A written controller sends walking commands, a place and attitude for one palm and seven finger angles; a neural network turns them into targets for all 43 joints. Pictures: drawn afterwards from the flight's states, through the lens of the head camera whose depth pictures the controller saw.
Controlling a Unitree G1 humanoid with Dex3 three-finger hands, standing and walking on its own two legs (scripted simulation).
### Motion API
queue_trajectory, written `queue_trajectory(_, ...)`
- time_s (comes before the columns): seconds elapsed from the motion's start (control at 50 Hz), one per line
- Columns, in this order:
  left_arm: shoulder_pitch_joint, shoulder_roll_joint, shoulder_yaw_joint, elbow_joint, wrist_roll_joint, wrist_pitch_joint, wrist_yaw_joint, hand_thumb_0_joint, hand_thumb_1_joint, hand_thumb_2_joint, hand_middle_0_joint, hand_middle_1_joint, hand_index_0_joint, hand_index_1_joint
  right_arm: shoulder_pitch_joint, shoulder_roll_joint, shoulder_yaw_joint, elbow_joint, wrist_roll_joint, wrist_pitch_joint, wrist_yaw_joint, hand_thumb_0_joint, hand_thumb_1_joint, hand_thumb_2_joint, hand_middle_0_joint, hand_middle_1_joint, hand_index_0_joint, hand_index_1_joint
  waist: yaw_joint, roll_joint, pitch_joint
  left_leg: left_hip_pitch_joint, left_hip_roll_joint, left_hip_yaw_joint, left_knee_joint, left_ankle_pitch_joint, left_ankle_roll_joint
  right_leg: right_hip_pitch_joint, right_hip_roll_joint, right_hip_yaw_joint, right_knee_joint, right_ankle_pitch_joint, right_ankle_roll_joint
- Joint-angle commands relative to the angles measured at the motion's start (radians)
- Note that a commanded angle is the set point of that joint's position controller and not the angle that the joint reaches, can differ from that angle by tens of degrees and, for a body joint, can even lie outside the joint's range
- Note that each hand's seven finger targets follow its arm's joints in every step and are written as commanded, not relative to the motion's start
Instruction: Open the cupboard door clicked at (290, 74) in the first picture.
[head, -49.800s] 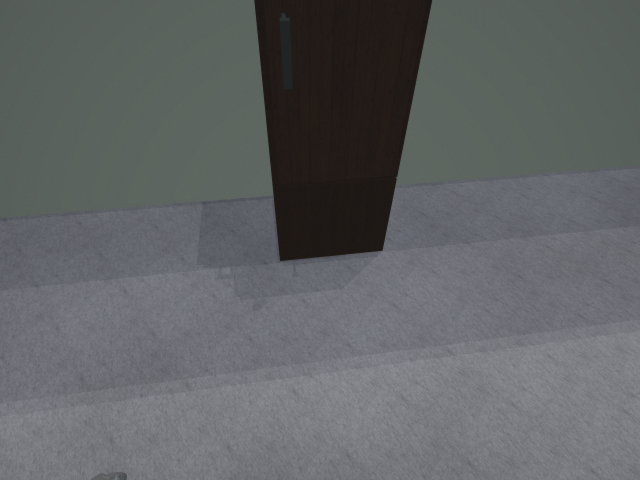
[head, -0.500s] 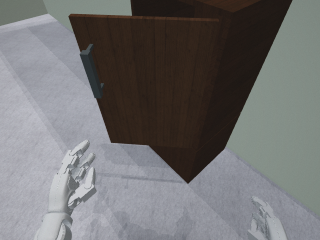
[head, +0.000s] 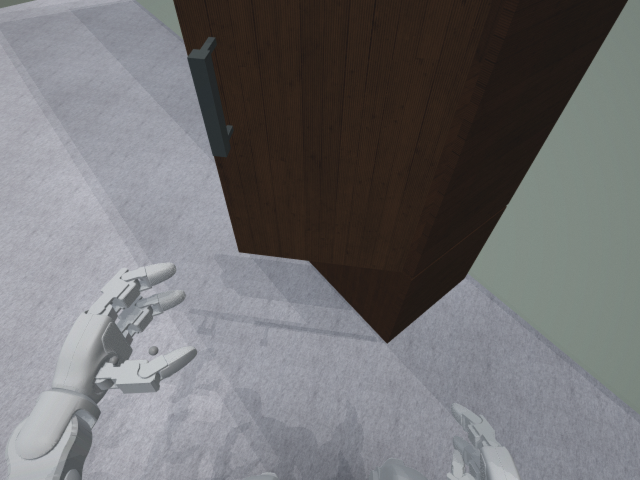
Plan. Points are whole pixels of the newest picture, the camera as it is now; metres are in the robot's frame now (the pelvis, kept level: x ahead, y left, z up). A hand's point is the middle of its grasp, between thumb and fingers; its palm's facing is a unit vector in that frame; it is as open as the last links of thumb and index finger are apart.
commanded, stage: raise the hand with hooked fingers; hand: left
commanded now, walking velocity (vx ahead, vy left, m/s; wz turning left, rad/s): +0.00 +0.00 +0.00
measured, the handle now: (216, 100) +0.60 +0.19 +0.14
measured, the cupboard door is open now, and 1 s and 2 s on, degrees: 43 43 43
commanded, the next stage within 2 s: move the hooked fingers beside the handle in 1.34 s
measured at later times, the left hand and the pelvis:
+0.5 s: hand (97, 288) +0.29 +0.26 +0.12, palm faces -0.02 -1.00 -0.06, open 13.5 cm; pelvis +0.02 +0.01 +0.03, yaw +0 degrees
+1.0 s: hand (75, 227) +0.33 +0.28 +0.16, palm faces -0.04 -1.00 -0.05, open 14.0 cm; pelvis +0.03 +0.00 +0.04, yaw -1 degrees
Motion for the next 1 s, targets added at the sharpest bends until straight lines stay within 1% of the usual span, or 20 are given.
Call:
queue_trajectory(0.0,-0.081,0.165,0.135,-0.228,-0.04,-0.058,0.018,0.0,-0.01,0.51,-0.265,-0.885,-0.265,-0.885,-0.094,-0.197,-0.101,-0.182,0.002,-0.094,-0.016,0.0,-0.9,-0.9,0.2,0.3,0.2,0.3,0.037,0.001,-0.199,-0.015,-0.01,-0.094,-0.233,0.261,-0.033,0.307,0.029,0.099,-0.119,0.049,0.008)
queue_trajectory(0.08,-0.109,0.175,0.143,-0.196,-0.035,-0.07,0.022,0.0,-0.103,0.47,-0.272,-0.945,-0.272,-0.945,-0.073,-0.213,-0.108,-0.168,0.003,-0.108,-0.019,0.0,-0.9,-0.9,0.2,0.3,0.2,0.3,0.025,-0.022,-0.15,-0.004,-0.007,-0.094,-0.253,0.236,-0.032,0.297,0.028,0.098,-0.143,0.022,0.01)
queue_trajectory(0.14,-0.153,0.195,0.145,-0.21,-0.023,-0.063,0.011,0.0,-0.173,0.44,-0.277,-0.99,-0.277,-0.99,-0.063,-0.219,-0.114,-0.159,0.007,-0.114,-0.026,0.0,-0.9,-0.9,0.2,0.3,0.2,0.3,0.024,0.046,-0.183,0.055,-0.006,-0.09,-0.272,0.249,-0.031,0.308,0.022,0.096,-0.156,0.044,0.012)
queue_trajectory(0.16,-0.158,0.201,0.15,-0.208,-0.021,-0.059,0.012,0.0,-0.197,0.43,-0.278,-1.005,-0.278,-1.005,-0.06,-0.22,-0.115,-0.154,0.009,-0.116,-0.029,0.0,-0.9,-0.9,0.2,0.3,0.2,0.3,0.022,0.028,-0.175,0.068,-0.003,-0.095,-0.278,0.262,-0.031,0.312,0.023,0.09,-0.161,0.059,0.012)
queue_trajectory(0.3,-0.257,0.252,0.197,-0.175,-0.034,-0.015,-0.016,0.0,-0.36,0.36,-0.29,-1.11,-0.29,-1.11,-0.059,-0.226,-0.109,-0.135,0.01,-0.103,-0.044,0.0,-0.9,-0.9,0.2,0.3,0.2,0.3,0.027,0.047,-0.162,0.152,0.0,-0.094,-0.314,0.388,-0.037,0.378,0.035,0.085,-0.191,0.193,0.007)
queue_trajectory(0.38,-0.323,0.271,0.205,-0.124,-0.04,0.03,-0.048,0.0,-0.453,0.32,-0.297,-1.17,-0.297,-1.17,-0.067,-0.228,-0.101,-0.132,0.014,-0.089,-0.05,0.0,-0.9,-0.9,0.2,0.3,0.2,0.3,0.026,0.069,-0.121,0.177,-0.001,-0.094,-0.333,0.388,-0.036,0.387,0.041,0.089,-0.218,0.206,0.004)
queue_trajectory(0.42,-0.369,0.282,0.205,-0.143,-0.038,0.044,-0.065,0.0,-0.5,0.3,-0.3,-1.2,-0.3,-1.2,-0.07,-0.225,-0.101,-0.133,0.017,-0.085,-0.052,0.0,-0.9,-0.9,0.2,0.3,0.2,0.3,0.027,0.082,-0.16,0.215,0.001,-0.093,-0.345,0.427,-0.038,0.41,0.038,0.087,-0.227,0.236,0.007)
queue_trajectory(0.46,-0.384,0.292,0.214,-0.138,-0.034,0.061,-0.068,0.0,-0.5,0.3,-0.3,-1.2,-0.3,-1.2,-0.072,-0.221,-0.097,-0.132,0.017,-0.084,-0.053,0.0,-0.9,-0.9,0.2,0.3,0.2,0.3,0.03,0.086,-0.17,0.242,0.005,-0.098,-0.355,0.463,-0.043,0.42,0.039,0.081,-0.234,0.257,0.008)
queue_trajectory(0.54,-0.435,0.321,0.243,-0.075,-0.043,0.095,-0.092,0.0,-0.5,0.3,-0.3,-1.2,-0.3,-1.2,-0.076,-0.221,-0.091,-0.127,0.02,-0.067,-0.056,0.0,-0.9,-0.9,0.2,0.3,0.2,0.3,0.029,0.036,-0.151,0.247,0.004,-0.098,-0.375,0.457,-0.04,0.439,0.046,0.081,-0.26,0.268,0.009)
queue_trajectory(0.58,-0.477,0.349,0.253,-0.059,-0.043,0.112,-0.105,0.0,-0.5,0.3,-0.3,-1.2,-0.3,-1.2,-0.081,-0.222,-0.083,-0.128,0.02,-0.059,-0.056,0.0,-0.9,-0.9,0.2,0.3,0.2,0.3,0.035,0.067,-0.118,0.255,-0.002,-0.097,-0.383,0.456,-0.04,0.441,0.051,0.085,-0.271,0.267,0.001)
queue_trajectory(0.6,-0.508,0.363,0.263,-0.068,-0.045,0.115,-0.109,0.0,-0.5,0.3,-0.3,-1.2,-0.3,-1.2,-0.084,-0.218,-0.082,-0.126,0.022,-0.054,-0.057,0.0,-0.9,-0.9,0.2,0.3,0.2,0.3,0.032,0.083,-0.147,0.273,-0.002,-0.093,-0.391,0.466,-0.04,0.456,0.047,0.086,-0.278,0.277,0.002)
queue_trajectory(0.66,-0.521,0.376,0.282,-0.027,-0.048,0.124,-0.12,0.0,-0.5,0.3,-0.3,-1.2,-0.3,-1.2,-0.083,-0.217,-0.083,-0.125,0.023,-0.049,-0.06,0.0,-0.9,-0.9,0.2,0.3,0.2,0.3,0.031,0.031,-0.17,0.278,-0.002,-0.094,-0.399,0.468,-0.034,0.481,0.045,0.087,-0.291,0.287,0.006)
queue_trajectory(0.72,-0.577,0.417,0.304,-0.037,-0.052,0.123,-0.138,0.0,-0.5,0.3,-0.3,-1.2,-0.3,-1.2,-0.083,-0.219,-0.081,-0.122,0.023,-0.045,-0.059,0.0,-0.9,-0.9,0.2,0.3,0.2,0.3,0.037,0.067,-0.201,0.309,-0.003,-0.091,-0.406,0.528,-0.035,0.514,0.044,0.091,-0.297,0.337,0.004)
queue_trajectory(0.74,-0.578,0.413,0.303,-0.025,-0.051,0.125,-0.141,0.0,-0.5,0.3,-0.3,-1.2,-0.3,-1.2,-0.082,-0.218,-0.082,-0.118,0.024,-0.046,-0.059,0.0,-0.9,-0.9,0.2,0.3,0.2,0.3,0.036,0.082,-0.199,0.321,-0.002,-0.089,-0.408,0.546,-0.036,0.513,0.043,0.091,-0.3,0.349,0.004)
queue_trajectory(0.78,-0.586,0.448,0.326,0.015,-0.053,0.139,-0.148,0.0,-0.5,0.3,-0.3,-1.2,-0.3,-1.2,-0.075,-0.224,-0.081,-0.113,0.022,-0.04,-0.057,0.0,-0.9,-0.9,0.2,0.3,0.2,0.3,0.041,0.045,-0.175,0.313,-0.004,-0.087,-0.412,0.542,-0.032,0.515,0.046,0.092,-0.309,0.357,0.002)
queue_trajectory(0.8,-0.605,0.439,0.321,0.036,-0.058,0.144,-0.157,0.0,-0.5,0.3,-0.3,-1.2,-0.3,-1.2,-0.079,-0.224,-0.08,-0.109,0.025,-0.037,-0.056,0.0,-0.9,-0.9,0.2,0.3,0.2,0.3,0.035,0.053,-0.161,0.304,-0.007,-0.081,-0.421,0.518,-0.029,0.515,0.043,0.097,-0.319,0.348,0.004)
queue_trajectory(0.82,-0.614,0.446,0.326,0.068,-0.058,0.151,-0.16,0.0,-0.5,0.3,-0.3,-1.2,-0.3,-1.2,-0.077,-0.228,-0.082,-0.109,0.028,-0.032,-0.057,0.0,-0.9,-0.9,0.2,0.3,0.2,0.3,0.034,0.025,-0.156,0.292,-0.007,-0.083,-0.427,0.493,-0.027,0.512,0.041,0.095,-0.324,0.329,0.005)
queue_trajectory(0.88,-0.579,0.395,0.287,0.128,-0.065,0.167,-0.185,0.0,-0.5,0.3,-0.3,-1.2,-0.3,-1.2,-0.081,-0.234,-0.086,-0.117,0.032,-0.028,-0.051,0.0,-0.9,-0.9,0.2,0.3,0.2,0.3,0.036,0.007,-0.122,0.275,-0.009,-0.078,-0.426,0.454,-0.021,0.495,0.036,0.105,-0.324,0.3,0.002)
queue_trajectory(0.92,-0.593,0.418,0.297,0.072,-0.059,0.161,-0.187,0.0,-0.5,0.3,-0.3,-1.2,-0.3,-1.2,-0.083,-0.236,-0.093,-0.127,0.032,-0.028,-0.046,0.0,-0.9,-0.9,0.2,0.3,0.2,0.3,0.042,0.037,-0.193,0.3,-0.011,-0.072,-0.421,0.496,-0.02,0.517,0.033,0.107,-0.315,0.335,0.005)
queue_trajectory(0.98,-0.57,0.448,0.334,0.041,-0.064,0.148,-0.17,0.0,-0.5,0.3,-0.3,-1.2,-0.3,-1.2,-0.082,-0.233,-0.093,-0.133,0.025,-0.031,-0.04,0.0,-0.9,-0.9,0.2,0.3,0.2,0.3,0.051,0.023,-0.193,0.293,-0.009,-0.07,-0.413,0.506,-0.02,0.531,0.035,0.115,-0.313,0.351,0.002)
